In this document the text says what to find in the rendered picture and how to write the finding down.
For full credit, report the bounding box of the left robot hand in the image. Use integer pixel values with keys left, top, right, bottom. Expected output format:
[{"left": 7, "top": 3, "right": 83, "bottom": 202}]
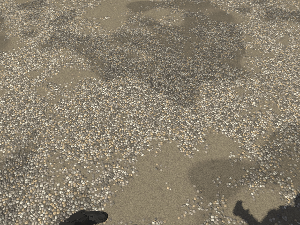
[{"left": 58, "top": 210, "right": 108, "bottom": 225}]

